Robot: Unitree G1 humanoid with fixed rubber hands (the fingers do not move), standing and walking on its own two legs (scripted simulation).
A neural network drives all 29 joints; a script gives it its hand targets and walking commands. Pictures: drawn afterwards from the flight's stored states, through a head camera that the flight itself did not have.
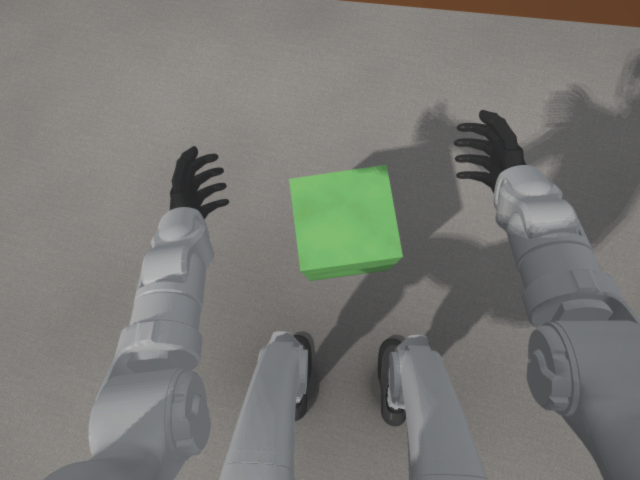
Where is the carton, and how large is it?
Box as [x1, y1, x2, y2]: [289, 164, 402, 280]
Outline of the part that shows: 386,164 289,179 300,270 310,280 386,270 391,267 402,256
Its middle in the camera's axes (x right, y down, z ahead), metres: +0.06 -0.02 +0.92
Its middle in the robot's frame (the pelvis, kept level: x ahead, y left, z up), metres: +0.49 +0.02 -0.53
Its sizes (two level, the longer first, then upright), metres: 0.210 0.200 0.250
